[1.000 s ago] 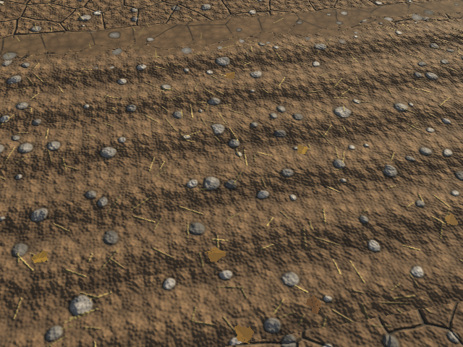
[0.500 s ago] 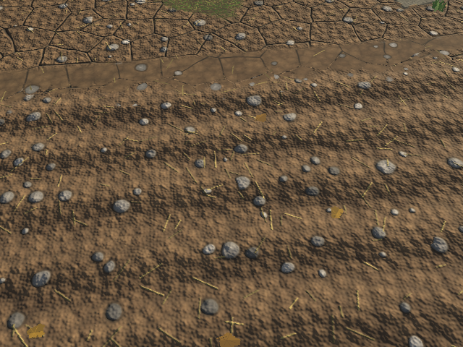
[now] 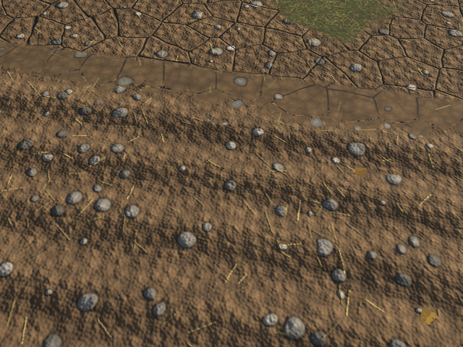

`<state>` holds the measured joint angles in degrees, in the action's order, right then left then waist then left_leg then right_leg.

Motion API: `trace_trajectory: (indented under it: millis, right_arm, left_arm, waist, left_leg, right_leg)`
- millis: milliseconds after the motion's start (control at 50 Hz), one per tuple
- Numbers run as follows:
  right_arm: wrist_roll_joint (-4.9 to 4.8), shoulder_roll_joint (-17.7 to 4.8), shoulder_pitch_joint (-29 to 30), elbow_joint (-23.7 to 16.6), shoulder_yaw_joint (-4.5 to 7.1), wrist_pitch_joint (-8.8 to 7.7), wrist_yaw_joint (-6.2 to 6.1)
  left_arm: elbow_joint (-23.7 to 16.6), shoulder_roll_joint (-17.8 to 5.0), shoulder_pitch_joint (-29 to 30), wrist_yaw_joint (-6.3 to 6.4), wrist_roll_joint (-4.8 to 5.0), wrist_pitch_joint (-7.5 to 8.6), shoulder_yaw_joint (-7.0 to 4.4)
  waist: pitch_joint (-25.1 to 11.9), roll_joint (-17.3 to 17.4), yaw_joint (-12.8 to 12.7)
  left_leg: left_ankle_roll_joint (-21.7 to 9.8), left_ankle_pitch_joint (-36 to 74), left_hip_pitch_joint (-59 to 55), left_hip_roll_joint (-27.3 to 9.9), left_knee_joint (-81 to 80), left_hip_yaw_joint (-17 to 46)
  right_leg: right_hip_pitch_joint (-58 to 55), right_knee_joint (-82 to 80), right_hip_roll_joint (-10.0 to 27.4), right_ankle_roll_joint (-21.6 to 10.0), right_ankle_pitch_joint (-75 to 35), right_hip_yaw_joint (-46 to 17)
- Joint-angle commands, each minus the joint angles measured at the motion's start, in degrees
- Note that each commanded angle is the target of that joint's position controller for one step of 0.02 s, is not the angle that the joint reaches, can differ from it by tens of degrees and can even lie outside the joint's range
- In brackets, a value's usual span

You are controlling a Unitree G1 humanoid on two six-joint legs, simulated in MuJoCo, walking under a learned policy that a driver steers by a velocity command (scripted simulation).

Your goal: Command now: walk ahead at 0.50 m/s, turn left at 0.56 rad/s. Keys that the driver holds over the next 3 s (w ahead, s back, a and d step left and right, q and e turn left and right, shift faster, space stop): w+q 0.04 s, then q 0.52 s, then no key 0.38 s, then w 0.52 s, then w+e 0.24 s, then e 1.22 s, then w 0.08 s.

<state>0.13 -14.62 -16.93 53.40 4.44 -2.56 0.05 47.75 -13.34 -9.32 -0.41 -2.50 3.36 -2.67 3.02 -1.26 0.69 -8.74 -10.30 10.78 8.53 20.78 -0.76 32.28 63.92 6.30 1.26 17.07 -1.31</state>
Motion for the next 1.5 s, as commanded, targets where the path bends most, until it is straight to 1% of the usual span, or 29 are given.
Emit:
trace_trajectory:
  millis: [20,200,280,300,320,340,360,400,440,560,700,720,740,760,780,820,860,940,1020,1080,1100,1120,1140,1160,1180,1280,1420,1460,1500]
  right_arm:
    - [-0.27,-8.1,-2.3,-3.2,1.58,-1.46,-0.1]
    - [0.52,-8.6,-10.2,-3.8,1.56,0.89,-1.24]
    - [0.62,-10.4,-3.4,-7.0,2.12,0.63,-1.5]
    - [-0.5,-9.2,-1.5,-8.6,1.72,-0.12,-0.99]
    - [-1.37,-3.0,-7.1,-10.4,0.53,-0.25,-1.18]
    - [-1.79,-6.8,-14.6,-10.2,1.28,0.82,-2.07]
    - [0.19,-9.5,-13.1,-7.6,1.84,2.23,-2.3]
    - [1.08,-8.2,-6.4,-8.8,1.84,3.66,-0.94]
    - [1.31,-6.6,-6.1,-9.2,1.48,5.42,0.4]
    - [1.22,-5.5,-0.3,-12.9,0.54,7.08,1.54]
    - [1.11,-4.6,-0.2,-14.1,-1.01,5.92,2.01]
    - [1.35,-5.3,-1.2,-13.6,-1.03,5.31,1.86]
    - [2.01,-8.1,-0.7,-14.2,-0.82,4.63,1.33]
    - [1.88,-15.0,3.1,-16.4,0.6,4.64,0.87]
    - [2.56,-11.6,2.7,-15.5,0.07,4.24,0.21]
    - [2.05,-7.1,9.1,-15.4,-1.62,3.62,-0.21]
    - [1.21,-5.4,9.6,-15.4,-2.22,2.76,-0.87]
    - [0.83,-4.6,5.8,-13.1,-2.7,2.2,-1.06]
    - [1.31,-8.3,0.4,-9.9,-1.15,3.44,-1.01]
    - [0.36,-7.9,3.4,-9.6,-0.78,3.68,-0.77]
    - [0.16,-6.3,5.7,-10.2,-0.98,3.24,-0.76]
    - [0.39,-2.7,9.9,-12.2,-1.82,2.38,-0.48]
    - [0.48,-1.4,14.3,-14.8,-2.25,1.49,-0.03]
    - [2.0,-5.5,16.9,-15.5,-1.23,0.9,0.29]
    - [1.89,-5.5,14.2,-14.4,-0.89,0.52,0.99]
    - [2.17,-3.5,11.9,-12.1,-1.12,0.56,2.79]
    - [1.73,-3.2,18.5,-14.8,-1.86,0.75,2.91]
    - [1.79,-4.4,14.4,-13.7,-1.24,0.59,2.32]
    - [2.43,-6.9,-0.9,-8.6,0.27,-0.53,1.14]
  left_arm:
    - [-3.2,-4.0,-1.5,-0.36,-0.37,-1.41,-0.79]
    - [-9.5,-4.9,11.7,0.24,1.25,-0.94,0.44]
    - [-6.6,-8.9,-0.6,1.54,1.28,0.63,-0.43]
    - [-5.5,-10.9,-7.9,2.12,0.63,1.7,-0.91]
    - [-6.3,-14.7,-10.3,2.49,0.17,1.67,-1.24]
    - [-7.5,-14.9,-9.0,1.98,1.56,0.25,-1.89]
    - [-9.2,-9.8,-4.9,1.78,2.01,-0.61,-0.89]
    - [-9.7,-4.9,0.0,2.18,1.61,-1.37,0.85]
    - [-9.2,-6.6,0.6,2.61,1.22,-1.73,0.4]
    - [-9.1,-8.4,0.0,2.33,0.58,-2.26,-0.67]
    - [-8.0,-11.7,-1.7,1.02,1.2,-4.53,-1.89]
    - [-7.2,-11.1,-3.6,0.73,1.18,-4.9,-1.92]
    - [-7.3,-7.0,-6.5,-0.02,0.98,-5.15,-1.12]
    - [-10.0,-4.6,-5.1,0.47,1.61,-5.55,-0.3]
    - [-9.5,-7.7,-1.3,0.78,1.51,-6.43,-1.03]
    - [-7.2,-6.9,-5.0,0.16,2.34,-6.68,-1.13]
    - [-4.7,-7.7,-8.3,0.26,1.11,-6.27,-1.57]
    - [-4.7,-4.6,-5.9,0.55,1.77,-6.37,-0.38]
    - [-5.2,-6.3,-4.4,0.69,0.83,-5.54,-0.45]
    - [-2.6,-3.6,-10.2,0.73,0.92,-3.88,0.19]
    - [-0.9,-4.3,-14.1,0.95,0.72,-3.09,0.01]
    - [0.5,-7.4,-20.3,1.41,0.22,-2.27,-0.52]
    - [1.6,-13.8,-22.2,1.22,1.35,-2.0,-2.36]
    - [2.0,-11.9,-20.4,1.11,0.81,-1.78,-2.26]
    - [1.5,-9.7,-17.6,0.91,1.12,-1.23,-1.65]
    - [2.6,-6.6,-15.8,0.26,1.71,0.84,-1.09]
    - [5.4,-8.9,-18.2,0.22,1.58,1.28,-1.53]
    - [5.7,-10.0,-16.9,0.32,1.58,1.1,-1.71]
    - [6.0,-9.5,-16.5,0.24,1.73,0.73,-1.42]
  waist:
    - [-1.4,2.2,-1.2]
    - [-3.0,6.3,4.2]
    - [-6.6,7.1,-2.5]
    - [-10.9,4.3,-6.1]
    - [-18.9,-8.8,-3.0]
    - [-28.0,-14.5,-0.5]
    - [-22.0,-4.3,0.6]
    - [-10.6,-1.8,1.0]
    - [-7.2,-6.3,1.6]
    - [-7.5,-7.3,1.2]
    - [-6.7,-6.7,1.3]
    - [-5.4,-3.9,1.6]
    - [-4.7,8.8,0.4]
    - [-0.9,19.5,0.1]
    - [0.4,11.6,1.7]
    - [0.2,10.3,-3.1]
    - [-3.1,10.2,-3.2]
    - [-5.1,8.2,-0.9]
    - [-2.7,10.2,2.0]
    - [0.6,6.2,-2.2]
    - [0.4,4.1,-4.3]
    - [-0.4,-3.1,-7.1]
    - [4.2,-13.0,-8.1]
    - [9.6,-7.0,-7.1]
    - [8.6,-4.4,-4.5]
    - [3.7,-4.2,-2.7]
    - [4.3,-5.8,-3.8]
    - [2.8,-5.7,-1.4]
    - [-5.6,-1.4,5.2]
  left_leg:
    - [-7.5,20.7,-1.5,-14.9,-9.3,15.0]
    - [-0.7,44.9,-11.1,-12.4,2.7,16.0]
    - [3.5,45.7,-7.9,-10.0,15.6,19.1]
    - [5.0,34.8,-1.1,-7.6,26.2,18.5]
    - [6.2,-17.8,9.9,-0.6,43.1,10.7]
    - [6.5,-30.2,15.0,2.0,54.1,7.3]
    - [7.1,-24.2,16.6,-2.0,57.4,8.0]
    - [9.1,-19.1,17.8,-5.0,54.0,6.0]
    - [10.5,-16.2,15.2,-5.7,52.2,4.2]
    - [10.0,-12.9,14.1,-8.2,40.4,1.5]
    - [5.9,-9.4,-1.8,-6.6,11.8,-2.8]
    - [5.0,-6.0,-5.5,-6.8,4.2,-0.4]
    - [3.4,-10.6,-6.6,-17.5,-7.7,15.1]
    - [-3.3,-5.3,2.9,-30.8,-12.0,31.0]
    - [-5.0,-0.9,7.9,-28.6,-10.0,25.2]
    - [-2.1,3.8,7.6,-21.1,-8.7,15.3]
    - [-1.6,17.2,1.2,-18.4,-5.5,10.9]
    - [-2.1,22.4,-4.9,-19.2,-2.2,10.5]
    - [-4.2,-17.0,-5.4,-20.1,-7.9,18.9]
    - [-3.0,-24.5,4.2,-18.5,-7.2,18.8]
    - [-1.1,-23.7,11.9,-16.1,-3.4,16.5]
    - [1.5,-21.4,21.7,-11.6,8.2,10.2]
    - [3.9,-16.2,32.0,-3.6,17.8,-0.3]
    - [4.1,-14.9,34.3,-7.9,24.4,1.7]
    - [4.4,-12.1,33.9,-8.8,27.2,2.6]
    - [6.8,-2.1,31.2,-10.7,30.9,-1.1]
    - [6.0,1.6,19.0,-10.1,15.5,-4.4]
    - [4.2,-0.1,11.9,-8.2,12.9,-5.1]
    - [2.2,-0.2,-8.4,-6.4,8.0,-4.5]
  right_leg:
    - [4.1,-5.6,0.3,1.9,-5.3,1.6]
    - [3.4,-24.2,-6.8,0.5,-13.1,2.2]
    - [-16.1,-38.7,-9.1,-3.0,-15.4,0.4]
    - [-29.6,-41.5,-2.3,-5.1,-28.4,-4.0]
    - [-44.2,-33.7,16.6,-9.2,-62.6,-17.3]
    - [-46.2,-35.5,24.7,-17.8,-67.4,-31.6]
    - [-38.9,-37.8,20.8,-17.4,-56.7,-27.1]
    - [-27.5,-42.4,12.6,-13.7,-41.7,-13.5]
    - [-20.4,-45.5,8.9,-13.2,-35.9,-6.6]
    - [-17.2,-49.0,10.0,-14.0,-16.8,-1.0]
    - [-12.1,-44.9,9.8,-10.4,-5.9,1.0]
    - [-9.0,-42.0,8.6,-7.1,-5.0,2.5]
    - [-5.0,-30.4,3.3,-2.4,3.2,8.4]
    - [0.1,-24.0,-5.7,0.3,16.1,8.9]
    - [-5.5,-16.0,-3.1,0.0,13.3,1.8]
    - [-7.8,-13.9,-4.1,-0.7,6.4,1.0]
    - [-8.4,-12.3,-4.9,-0.7,4.3,2.1]
    - [-11.5,-21.8,-4.9,-0.1,6.4,1.8]
    - [-11.3,-28.6,-7.4,-1.7,10.4,4.7]
    - [-23.2,-42.1,-7.7,-5.3,3.4,5.5]
    - [-32.2,-44.8,-5.5,-7.1,3.4,1.4]
    - [-40.5,-50.5,3.6,-9.4,12.2,-10.1]
    - [-38.9,-58.8,13.4,-14.1,25.0,-27.5]
    - [-34.8,-60.4,16.4,-16.0,22.6,-28.9]
    - [-34.9,-60.3,14.2,-15.5,20.7,-25.9]
    - [-35.5,-59.2,5.9,-12.5,-3.6,-9.0]
    - [-30.6,-55.7,6.6,-11.2,-21.6,-3.0]
    - [-30.6,-50.7,7.4,-10.1,-32.1,-2.1]
    - [-25.3,-30.5,3.0,-7.9,-40.2,1.2]
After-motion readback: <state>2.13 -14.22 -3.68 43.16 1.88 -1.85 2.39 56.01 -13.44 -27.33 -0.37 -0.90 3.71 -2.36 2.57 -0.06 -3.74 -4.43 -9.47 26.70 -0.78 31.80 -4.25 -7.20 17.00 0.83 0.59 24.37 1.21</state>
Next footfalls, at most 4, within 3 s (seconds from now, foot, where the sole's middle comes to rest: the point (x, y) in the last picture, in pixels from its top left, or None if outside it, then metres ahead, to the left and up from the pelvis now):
0.30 right None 0.34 -0.10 -0.78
0.74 left None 0.18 0.09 -0.78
1.10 right None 0.22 -0.10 -0.78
1.50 left None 0.39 0.24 -0.78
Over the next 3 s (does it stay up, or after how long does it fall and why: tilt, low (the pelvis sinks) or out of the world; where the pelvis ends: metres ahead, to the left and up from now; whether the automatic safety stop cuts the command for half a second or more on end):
stays up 0.54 0.24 -0.01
